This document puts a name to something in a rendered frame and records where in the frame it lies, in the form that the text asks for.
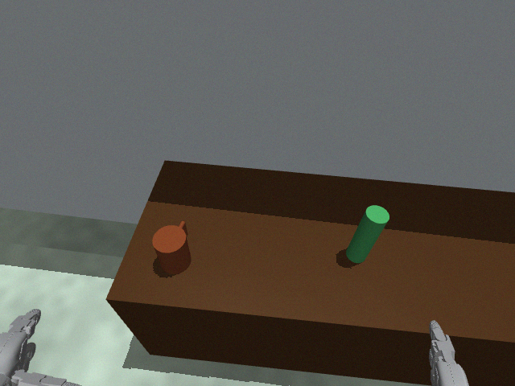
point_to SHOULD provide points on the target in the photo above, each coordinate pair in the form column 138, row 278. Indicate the right robot hand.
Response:
column 444, row 370

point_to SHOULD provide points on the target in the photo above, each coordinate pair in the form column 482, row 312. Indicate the left robot hand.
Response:
column 16, row 353

